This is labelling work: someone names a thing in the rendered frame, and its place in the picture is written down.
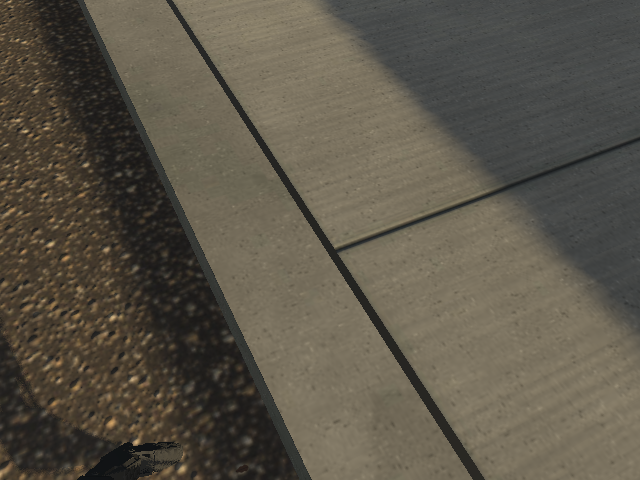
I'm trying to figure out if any left robot hand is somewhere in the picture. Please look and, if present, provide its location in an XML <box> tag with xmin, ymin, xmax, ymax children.
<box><xmin>77</xmin><ymin>442</ymin><xmax>183</xmax><ymax>480</ymax></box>

